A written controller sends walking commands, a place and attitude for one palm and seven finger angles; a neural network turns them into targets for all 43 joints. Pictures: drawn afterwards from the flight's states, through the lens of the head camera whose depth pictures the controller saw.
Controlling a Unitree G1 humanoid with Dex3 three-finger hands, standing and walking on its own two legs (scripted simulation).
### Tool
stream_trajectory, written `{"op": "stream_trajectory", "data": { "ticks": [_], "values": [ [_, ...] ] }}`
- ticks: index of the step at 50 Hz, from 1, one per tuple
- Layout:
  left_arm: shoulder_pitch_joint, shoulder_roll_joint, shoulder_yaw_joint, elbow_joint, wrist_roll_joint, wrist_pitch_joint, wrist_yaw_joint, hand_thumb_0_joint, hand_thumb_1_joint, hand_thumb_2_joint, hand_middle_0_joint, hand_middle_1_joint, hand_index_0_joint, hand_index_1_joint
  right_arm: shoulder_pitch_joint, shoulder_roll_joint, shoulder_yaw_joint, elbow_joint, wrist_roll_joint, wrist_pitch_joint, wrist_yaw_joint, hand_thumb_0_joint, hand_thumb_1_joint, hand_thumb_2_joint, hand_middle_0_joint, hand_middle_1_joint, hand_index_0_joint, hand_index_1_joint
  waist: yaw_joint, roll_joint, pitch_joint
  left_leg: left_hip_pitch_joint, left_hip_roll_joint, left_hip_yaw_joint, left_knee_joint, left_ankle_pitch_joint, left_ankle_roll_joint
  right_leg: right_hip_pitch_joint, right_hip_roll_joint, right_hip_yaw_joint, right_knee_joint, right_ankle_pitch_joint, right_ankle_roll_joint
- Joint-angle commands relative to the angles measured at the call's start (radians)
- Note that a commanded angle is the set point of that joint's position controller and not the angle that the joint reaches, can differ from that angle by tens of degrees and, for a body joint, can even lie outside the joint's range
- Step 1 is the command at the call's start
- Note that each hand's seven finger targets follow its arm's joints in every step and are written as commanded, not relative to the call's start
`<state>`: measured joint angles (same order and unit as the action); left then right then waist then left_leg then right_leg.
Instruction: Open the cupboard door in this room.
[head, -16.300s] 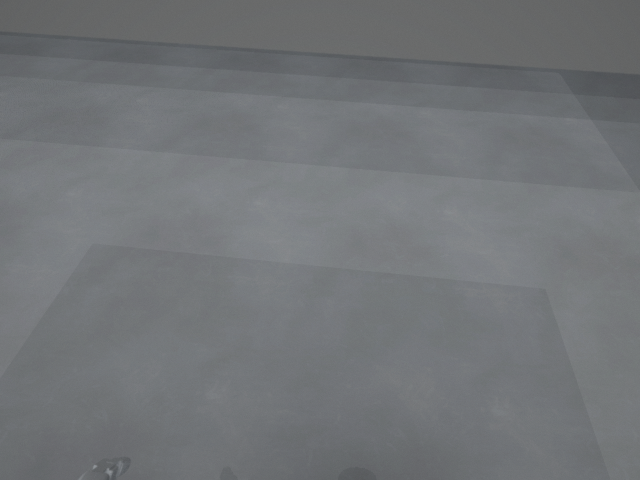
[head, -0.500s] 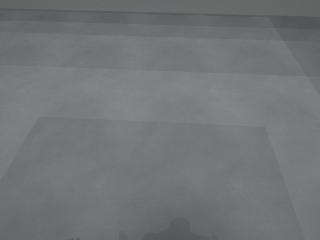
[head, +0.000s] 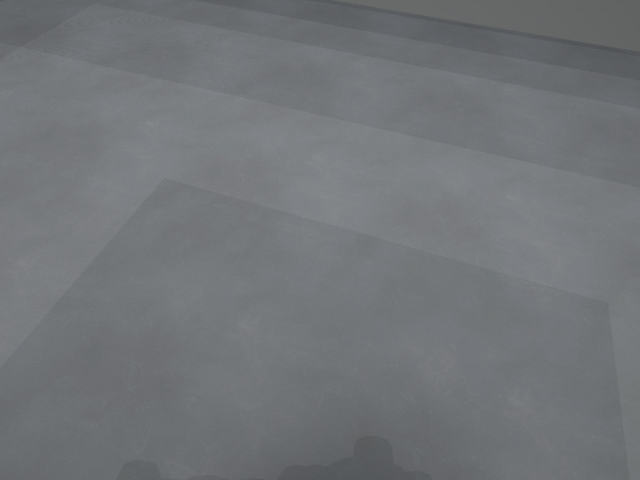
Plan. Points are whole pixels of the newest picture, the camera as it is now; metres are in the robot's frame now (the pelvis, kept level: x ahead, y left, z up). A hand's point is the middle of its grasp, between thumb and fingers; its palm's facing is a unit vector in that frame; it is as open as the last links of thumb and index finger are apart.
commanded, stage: turn or walk to find it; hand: left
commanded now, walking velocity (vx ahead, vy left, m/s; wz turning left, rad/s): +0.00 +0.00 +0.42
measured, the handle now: out of the picture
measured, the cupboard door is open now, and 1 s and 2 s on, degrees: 0 0 0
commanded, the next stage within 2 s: stand and wait in 0.08 s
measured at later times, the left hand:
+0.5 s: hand out of the picture +0.02 +0.18 -0.16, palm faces -0.02 -0.97 -0.25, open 7.4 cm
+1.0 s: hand out of the picture +0.08 +0.23 -0.17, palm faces -0.23 -0.94 -0.24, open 7.4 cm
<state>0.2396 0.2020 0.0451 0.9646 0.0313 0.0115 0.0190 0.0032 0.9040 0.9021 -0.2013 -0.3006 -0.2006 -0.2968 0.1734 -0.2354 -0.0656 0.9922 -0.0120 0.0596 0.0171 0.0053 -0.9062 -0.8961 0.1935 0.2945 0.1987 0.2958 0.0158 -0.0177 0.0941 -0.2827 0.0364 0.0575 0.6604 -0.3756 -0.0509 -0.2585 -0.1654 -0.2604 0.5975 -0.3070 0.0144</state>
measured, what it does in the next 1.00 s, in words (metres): steps on the spot, turning right: left foot, then right foot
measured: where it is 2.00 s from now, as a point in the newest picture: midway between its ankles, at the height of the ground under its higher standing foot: outside the picture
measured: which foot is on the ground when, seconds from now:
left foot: up 0.00-0.00, down 0.02-0.44, up 0.46-0.86, down 0.88-1.00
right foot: down 0.00-0.02, up 0.04-0.40, down 0.42-0.88, up 0.90-1.00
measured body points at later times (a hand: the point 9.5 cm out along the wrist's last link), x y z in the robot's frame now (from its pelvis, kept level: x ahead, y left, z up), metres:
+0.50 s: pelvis -0.01 +0.00 +0.00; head +0.00 -0.04 +0.45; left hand +0.02 +0.23 -0.14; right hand +0.04 -0.24 -0.17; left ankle -0.02 +0.12 -0.71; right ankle -0.01 -0.10 -0.73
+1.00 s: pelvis -0.05 +0.04 +0.01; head -0.02 +0.06 +0.45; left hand +0.10 +0.28 -0.15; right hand -0.04 -0.22 -0.12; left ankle -0.01 +0.15 -0.73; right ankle -0.07 -0.08 -0.67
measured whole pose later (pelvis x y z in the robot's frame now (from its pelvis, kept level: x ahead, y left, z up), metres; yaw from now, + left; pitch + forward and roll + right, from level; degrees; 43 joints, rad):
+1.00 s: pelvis -0.05 +0.04 +0.01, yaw -19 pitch -1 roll -1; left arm 0.18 0.27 0.10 0.97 0.03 0.08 -0.01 0.00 0.91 0.90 -0.20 -0.30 -0.20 -0.30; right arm 0.17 -0.18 -0.04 0.95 -0.02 0.02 -0.03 0.00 -0.90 -0.90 0.20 0.29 0.20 0.30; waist 0.02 -0.04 0.07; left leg -0.21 0.05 0.09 0.52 -0.29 0.01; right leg -0.49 0.04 0.04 1.02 -0.43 0.04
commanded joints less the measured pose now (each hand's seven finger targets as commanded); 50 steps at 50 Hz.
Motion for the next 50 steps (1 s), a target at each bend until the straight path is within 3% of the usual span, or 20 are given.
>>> {"op": "stream_trajectory", "data": {
  "ticks": [1, 2, 3, 4, 8, 16, 19, 20, 21, 22, 23, 24, 29, 38, 42, 43, 44, 45, 46, 50],
  "values": [
    [0.016, 0.115, 0.037, -0.088, -0.024, 0.007, 0.001, 0.0, 0.9, 0.9, -0.2, -0.3, -0.2, -0.3, 0.111, -0.204, -0.044, -0.063, -0.007, -0.055, -0.011, 0.0, -0.9, -0.9, 0.2, 0.3, 0.2, 0.3, -0.06, 0.283, -0.178, 0.315, 0.292, -0.374, -0.316, 0.552, 0.142, -0.258, 0.01, 0.054, 0.254, -0.14, 0.055],
    [-0.054, 0.1, 0.02, -0.109, -0.017, 0.017, 0.005, 0.0, 0.9, 0.9, -0.2, -0.3, -0.2, -0.3, 0.151, -0.248, -0.051, -0.046, -0.006, -0.045, -0.018, 0.0, -0.9, -0.9, 0.2, 0.3, 0.2, 0.3, -0.088, 0.296, -0.155, 0.253, 0.383, -0.412, -0.334, 0.7, 0.234, -0.286, 0.043, 0.134, 0.393, -0.351, 0.058],
    [-0.077, 0.112, 0.025, -0.106, -0.016, 0.024, 0.005, 0.0, 0.9, 0.9, -0.2, -0.3, -0.2, -0.3, 0.133, -0.223, -0.044, -0.042, -0.01, -0.044, -0.023, 0.0, -0.9, -0.9, 0.2, 0.3, 0.2, 0.3, -0.08, 0.224, -0.143, 0.194, 0.358, -0.364, -0.343, 0.575, 0.253, -0.262, 0.031, 0.189, 0.455, -0.312, 0.047],
    [-0.093, 0.109, 0.029, -0.091, -0.016, 0.03, 0.004, 0.0, 0.9, 0.9, -0.2, -0.3, -0.2, -0.3, 0.08, -0.198, -0.039, -0.052, -0.011, -0.047, -0.031, 0.0, -0.9, -0.9, 0.2, 0.3, 0.2, 0.3, -0.067, 0.272, -0.103, 0.144, 0.303, -0.35, -0.36, 0.494, 0.238, -0.283, 0.027, 0.213, 0.482, -0.253, 0.049],
    [0.001, 0.084, 0.015, -0.009, -0.015, 0.021, -0.007, 0.0, 0.9, 0.9, -0.2, -0.3, -0.2, -0.3, -0.002, -0.115, -0.003, -0.059, -0.007, -0.065, -0.046, 0.0, -0.9, -0.9, 0.2, 0.3, 0.2, 0.3, -0.009, 0.16, -0.101, 0.149, 0.199, -0.191, -0.349, 0.515, 0.195, -0.233, 0.066, 0.239, 0.481, -0.102, 0.049],
    [0.001, 0.056, -0.002, 0.014, -0.014, 0.025, -0.005, 0.0, 0.9, 0.9, -0.2, -0.3, -0.2, -0.3, 0.034, -0.11, -0.012, -0.005, -0.01, -0.06, -0.05, 0.0, -0.9, -0.9, 0.2, 0.3, 0.2, 0.3, -0.025, 0.159, -0.059, 0.162, 0.252, -0.134, -0.332, 0.447, 0.21, -0.108, 0.097, 0.21, 0.139, -0.137, 0.04],
    [0.075, 0.058, 0.01, 0.034, -0.01, 0.021, -0.007, 0.0, 0.9, 0.9, -0.2, -0.3, -0.2, -0.3, 0.014, -0.117, -0.023, -0.01, -0.005, -0.052, -0.05, 0.0, -0.9, -0.9, 0.2, 0.3, 0.2, 0.3, 0.007, 0.118, -0.055, 0.094, 0.24, -0.088, -0.243, 0.388, 0.171, 0.008, 0.114, 0.183, -0.032, 0.032, 0.033],
    [0.102, 0.08, 0.015, 0.042, -0.009, 0.017, -0.007, 0.0, 0.9, 0.9, -0.2, -0.3, -0.2, -0.3, 0.005, -0.111, -0.025, -0.012, 0.0, -0.049, -0.048, 0.0, -0.9, -0.9, 0.2, 0.3, 0.2, 0.3, 0.019, 0.074, -0.057, 0.049, 0.21, -0.055, -0.179, 0.313, 0.133, 0.067, 0.101, 0.212, -0.128, 0.134, 0.022],
    [0.112, 0.13, 0.025, 0.038, -0.002, 0.007, -0.003, 0.0, 0.9, 0.9, -0.2, -0.3, -0.2, -0.3, 0.008, -0.07, -0.021, -0.026, 0.005, -0.047, -0.048, 0.0, -0.9, -0.9, 0.2, 0.3, 0.2, 0.3, 0.017, -0.077, -0.054, -0.031, 0.122, 0.013, -0.038, 0.179, 0.076, 0.102, -0.008, 0.393, -0.219, 0.246, -0.024],
    [0.109, 0.199, 0.041, 0.032, -0.001, 0.001, -0.001, 0.0, 0.9, 0.9, -0.2, -0.3, -0.2, -0.3, -0.019, -0.017, -0.009, -0.062, 0.007, -0.043, -0.044, 0.0, -0.9, -0.9, 0.2, 0.3, 0.2, 0.3, 0.017, -0.285, -0.015, -0.175, 0.009, 0.084, 0.098, -0.11, 0.027, 0.114, -0.173, 0.6, -0.287, 0.383, -0.12],
    [0.134, 0.207, 0.042, 0.022, -0.009, 0.003, 0.0, 0.0, 0.9, 0.9, -0.2, -0.3, -0.2, -0.3, -0.078, -0.035, -0.007, -0.079, 0.006, -0.031, -0.046, 0.0, -0.9, -0.9, 0.2, 0.3, 0.2, 0.3, 0.061, -0.225, -0.021, -0.153, 0.008, 0.001, 0.246, -0.217, 0.028, 0.037, -0.223, 0.632, -0.332, 0.377, -0.211],
    [0.103, 0.191, 0.05, 0.019, -0.009, -0.002, 0.006, 0.0, 0.9, 0.9, -0.2, -0.3, -0.2, -0.3, -0.079, -0.044, -0.011, -0.076, 0.001, -0.023, -0.047, 0.0, -0.9, -0.9, 0.2, 0.3, 0.2, 0.3, 0.041, -0.267, -0.021, -0.185, 0.019, -0.056, 0.331, -0.181, 0.034, 0.021, -0.171, 0.644, -0.351, 0.295, -0.221],
    [0.025, 0.152, 0.055, -0.022, -0.01, -0.005, 0.006, 0.0, 0.9, 0.9, -0.2, -0.3, -0.2, -0.3, -0.028, -0.048, -0.018, -0.047, -0.001, -0.029, -0.039, 0.0, -0.9, -0.9, 0.2, 0.3, 0.2, 0.3, 0.006, -0.082, -0.108, -0.203, 0.022, -0.061, 0.387, -0.037, 0.005, 0.112, -0.079, 0.507, -0.282, 0.335, -0.18],
    [0.023, 0.195, 0.076, -0.028, -0.003, 0.009, -0.005, 0.0, 0.9, 0.9, -0.2, -0.3, -0.2, -0.3, -0.049, -0.051, -0.01, -0.082, 0.005, -0.043, -0.05, 0.0, -0.9, -0.9, 0.2, 0.3, 0.2, 0.3, 0.032, -0.132, -0.138, -0.11, -0.004, -0.047, 0.11, -0.072, 0.0, 0.105, -0.056, 0.607, -0.252, 0.342, -0.199],
    [-0.063, 0.193, 0.073, -0.055, -0.014, 0.022, -0.008, 0.0, 0.9, 0.9, -0.2, -0.3, -0.2, -0.3, 0.088, -0.061, -0.008, -0.049, 0.012, -0.061, -0.059, 0.0, -0.9, -0.9, 0.2, 0.3, 0.2, 0.3, -0.04, -0.124, -0.175, 0.152, -0.019, -0.026, -0.22, 0.111, 0.013, -0.031, 0.016, 0.581, -0.158, 0.295, -0.119],
    [-0.072, 0.16, 0.064, -0.071, -0.022, 0.026, -0.011, 0.0, 0.9, 0.9, -0.2, -0.3, -0.2, -0.3, 0.118, -0.105, -0.015, -0.048, 0.009, -0.072, -0.064, 0.0, -0.9, -0.9, 0.2, 0.3, 0.2, 0.3, -0.056, -0.013, -0.188, 0.272, 0.071, -0.108, -0.319, 0.118, 0.04, -0.152, 0.087, 0.521, -0.064, 0.191, -0.072],
    [-0.062, 0.103, 0.051, -0.09, -0.03, 0.03, -0.021, 0.0, 0.9, 0.9, -0.2, -0.3, -0.2, -0.3, 0.096, -0.195, -0.033, -0.067, -0.005, -0.075, -0.063, 0.0, -0.9, -0.9, 0.2, 0.3, 0.2, 0.3, -0.05, 0.276, -0.155, 0.319, 0.312, -0.372, -0.423, 0.133, 0.116, -0.339, 0.218, 0.38, 0.148, -0.084, -0.014],
    [-0.081, 0.118, 0.052, -0.094, -0.016, 0.035, -0.021, 0.0, 0.9, 0.9, -0.2, -0.3, -0.2, -0.3, 0.065, -0.225, -0.037, -0.09, -0.003, -0.063, -0.06, 0.0, -0.9, -0.9, 0.2, 0.3, 0.2, 0.3, -0.047, 0.289, -0.103, 0.176, 0.427, -0.4, -0.438, 0.158, 0.178, -0.323, 0.198, 0.318, 0.336, -0.255, 0.012],
    [-0.078, 0.136, 0.062, -0.095, -0.008, 0.043, -0.023, 0.0, 0.9, 0.9, -0.2, -0.3, -0.2, -0.3, 0.019, -0.195, -0.028, -0.107, -0.011, -0.061, -0.059, 0.0, -0.9, -0.9, 0.2, 0.3, 0.2, 0.3, -0.028, 0.237, -0.068, 0.083, 0.406, -0.363, -0.442, 0.153, 0.205, -0.3, 0.179, 0.338, 0.455, -0.235, 0.024],
    [-0.046, 0.13, 0.067, -0.072, -0.004, 0.051, -0.045, 0.0, 0.9, 0.9, -0.2, -0.3, -0.2, -0.3, -0.053, -0.131, -0.016, -0.133, -0.013, -0.068, -0.058, 0.0, -0.9, -0.9, 0.2, 0.3, 0.2, 0.3, 0.016, 0.162, -0.028, 0.06, 0.263, -0.126, -0.39, 0.252, 0.172, -0.314, 0.152, 0.287, 0.61, -0.104, 0.046]
  ]
}}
